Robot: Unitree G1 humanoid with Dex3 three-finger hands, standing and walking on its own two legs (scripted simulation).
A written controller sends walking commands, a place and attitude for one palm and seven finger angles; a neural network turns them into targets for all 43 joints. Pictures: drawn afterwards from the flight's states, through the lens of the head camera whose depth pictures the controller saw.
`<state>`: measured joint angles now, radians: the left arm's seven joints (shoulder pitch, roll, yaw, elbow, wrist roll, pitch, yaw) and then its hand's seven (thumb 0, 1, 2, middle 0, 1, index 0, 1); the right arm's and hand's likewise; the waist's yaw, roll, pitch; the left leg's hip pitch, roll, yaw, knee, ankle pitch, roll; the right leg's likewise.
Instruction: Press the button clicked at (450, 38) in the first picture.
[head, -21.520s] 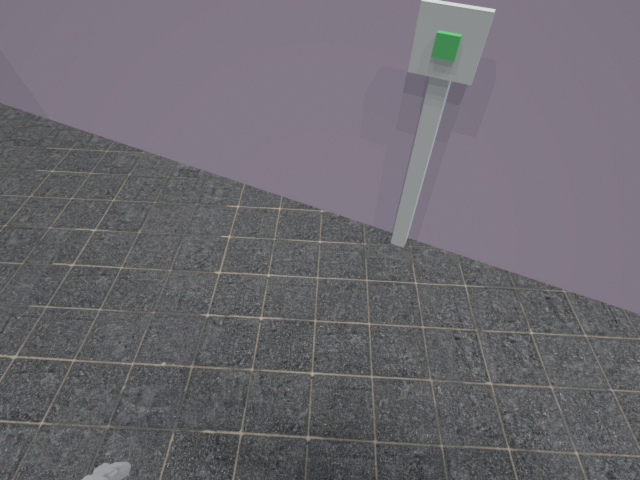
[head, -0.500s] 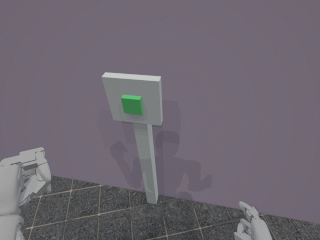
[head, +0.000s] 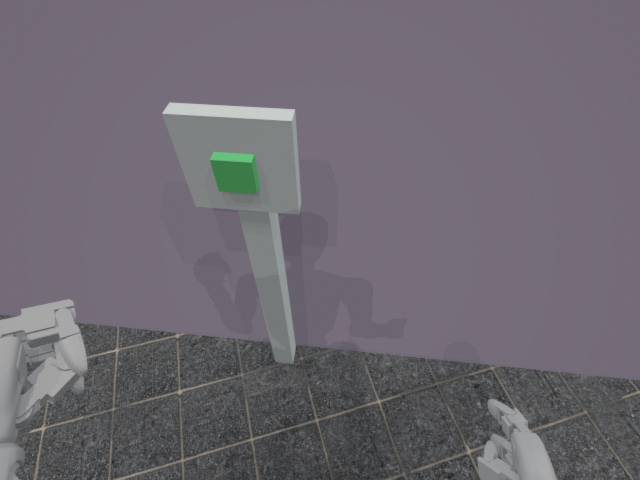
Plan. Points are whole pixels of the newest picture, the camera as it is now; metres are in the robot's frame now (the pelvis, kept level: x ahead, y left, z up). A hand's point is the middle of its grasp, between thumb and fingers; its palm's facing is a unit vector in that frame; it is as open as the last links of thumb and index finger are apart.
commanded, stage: step back with the hand held close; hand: left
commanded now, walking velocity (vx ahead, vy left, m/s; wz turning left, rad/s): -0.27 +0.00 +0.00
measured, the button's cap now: (236, 172) +0.54 +0.16 +0.08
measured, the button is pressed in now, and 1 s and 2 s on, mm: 0 0 0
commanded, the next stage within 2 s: stop stepping back and stand still in 0.88 s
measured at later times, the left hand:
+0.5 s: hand (19, 445) +0.13 +0.24 +0.15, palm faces +0.38 -0.83 -0.39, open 3.1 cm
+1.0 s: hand out of the picture +0.03 +0.20 +0.18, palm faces +0.24 -0.82 -0.52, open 3.1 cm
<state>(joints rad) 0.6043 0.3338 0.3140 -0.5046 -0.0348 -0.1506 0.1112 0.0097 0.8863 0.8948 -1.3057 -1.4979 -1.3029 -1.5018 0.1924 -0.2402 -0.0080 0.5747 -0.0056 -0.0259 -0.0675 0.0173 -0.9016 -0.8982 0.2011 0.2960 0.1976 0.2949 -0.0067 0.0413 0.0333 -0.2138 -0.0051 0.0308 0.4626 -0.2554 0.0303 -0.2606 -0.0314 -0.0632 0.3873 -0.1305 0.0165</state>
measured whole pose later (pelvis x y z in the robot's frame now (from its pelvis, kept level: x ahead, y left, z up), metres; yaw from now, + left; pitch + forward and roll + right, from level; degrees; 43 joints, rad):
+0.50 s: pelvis -0.07 +0.01 -0.02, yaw +0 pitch +0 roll -1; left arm 0.57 0.35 0.34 -0.62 -0.01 -0.22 0.15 0.01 0.88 0.89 -1.31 -1.50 -1.31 -1.50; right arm 0.20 -0.22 0.01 0.55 -0.01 -0.04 -0.08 0.02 -0.90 -0.90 0.20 0.30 0.20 0.30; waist 0.01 -0.02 0.02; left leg -0.42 -0.02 0.02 0.69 -0.32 0.04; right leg -0.44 -0.04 -0.06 0.56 -0.12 0.01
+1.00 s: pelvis -0.16 -0.01 -0.01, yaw -1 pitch +2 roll -3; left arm 0.70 0.49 0.40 -0.69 -0.06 -0.27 0.11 0.01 0.88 0.89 -1.31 -1.50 -1.31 -1.50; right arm 0.16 -0.19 0.00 0.59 0.00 -0.07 -0.06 0.02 -0.90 -0.90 0.20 0.30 0.20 0.30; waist -0.01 0.01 -0.02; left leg -0.53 0.01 -0.04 0.70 -0.23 -0.01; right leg -0.25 0.07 0.00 0.52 -0.30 -0.02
